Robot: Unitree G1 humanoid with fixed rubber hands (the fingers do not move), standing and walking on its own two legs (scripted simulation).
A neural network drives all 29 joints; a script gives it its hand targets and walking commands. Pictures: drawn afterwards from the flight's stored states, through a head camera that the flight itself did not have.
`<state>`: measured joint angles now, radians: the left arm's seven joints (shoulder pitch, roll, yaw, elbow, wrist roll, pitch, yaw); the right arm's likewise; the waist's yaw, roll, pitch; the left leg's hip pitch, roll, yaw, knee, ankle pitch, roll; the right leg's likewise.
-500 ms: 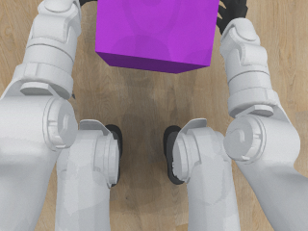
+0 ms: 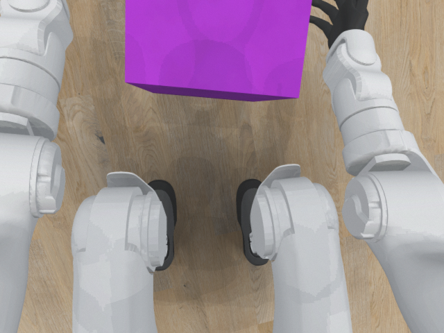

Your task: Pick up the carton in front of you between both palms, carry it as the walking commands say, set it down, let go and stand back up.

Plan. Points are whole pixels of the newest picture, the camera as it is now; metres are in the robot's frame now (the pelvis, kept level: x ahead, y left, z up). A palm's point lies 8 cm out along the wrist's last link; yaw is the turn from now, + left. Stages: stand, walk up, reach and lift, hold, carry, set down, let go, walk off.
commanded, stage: set down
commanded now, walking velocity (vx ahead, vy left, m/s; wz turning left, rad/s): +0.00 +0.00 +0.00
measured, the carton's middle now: (212, 29) +0.53 +0.00 -0.23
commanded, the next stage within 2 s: let go in 1.00 s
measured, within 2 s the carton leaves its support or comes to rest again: neither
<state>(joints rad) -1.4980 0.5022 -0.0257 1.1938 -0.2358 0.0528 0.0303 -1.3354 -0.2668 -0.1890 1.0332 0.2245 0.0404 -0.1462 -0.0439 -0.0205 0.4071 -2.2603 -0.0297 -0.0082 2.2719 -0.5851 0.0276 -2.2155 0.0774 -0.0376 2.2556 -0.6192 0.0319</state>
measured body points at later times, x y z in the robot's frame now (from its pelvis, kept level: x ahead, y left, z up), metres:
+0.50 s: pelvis +0.01 +0.00 +0.12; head +0.34 +0.03 +0.42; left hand +0.57 +0.21 +0.00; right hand +0.53 -0.18 +0.00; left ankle +0.11 +0.11 -0.32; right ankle +0.11 -0.11 -0.32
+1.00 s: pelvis +0.03 +0.00 +0.26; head +0.33 +0.03 +0.59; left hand +0.57 +0.22 +0.15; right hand +0.53 -0.19 +0.16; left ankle +0.11 +0.11 -0.32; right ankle +0.11 -0.11 -0.32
